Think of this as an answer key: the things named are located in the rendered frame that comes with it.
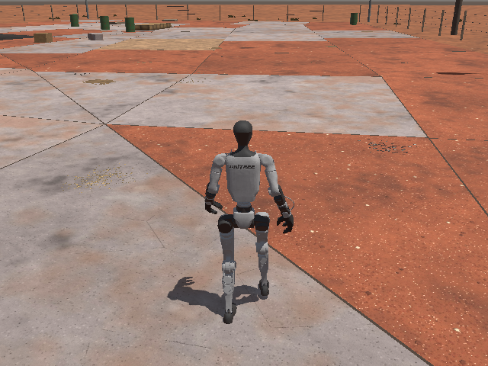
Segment right robot forearm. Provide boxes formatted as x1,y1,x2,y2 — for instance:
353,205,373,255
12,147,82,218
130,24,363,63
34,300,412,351
274,185,291,218

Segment left robot hand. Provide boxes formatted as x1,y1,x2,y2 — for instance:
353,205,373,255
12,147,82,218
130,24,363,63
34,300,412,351
205,201,223,214

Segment robot right thigh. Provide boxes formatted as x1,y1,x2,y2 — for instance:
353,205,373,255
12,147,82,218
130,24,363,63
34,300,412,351
254,212,270,255

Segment left robot foot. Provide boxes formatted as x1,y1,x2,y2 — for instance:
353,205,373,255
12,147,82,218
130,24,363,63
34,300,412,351
223,303,237,324

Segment right robot upper arm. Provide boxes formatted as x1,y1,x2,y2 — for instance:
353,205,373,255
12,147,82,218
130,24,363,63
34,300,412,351
259,153,281,197

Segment right robot hand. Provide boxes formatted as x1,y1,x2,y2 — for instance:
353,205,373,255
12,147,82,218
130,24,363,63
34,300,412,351
277,214,294,234

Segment left robot forearm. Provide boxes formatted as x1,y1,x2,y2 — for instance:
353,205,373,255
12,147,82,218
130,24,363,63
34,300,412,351
205,182,216,205

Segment left robot upper arm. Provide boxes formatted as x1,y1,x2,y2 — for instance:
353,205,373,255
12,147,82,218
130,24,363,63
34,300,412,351
207,153,228,194

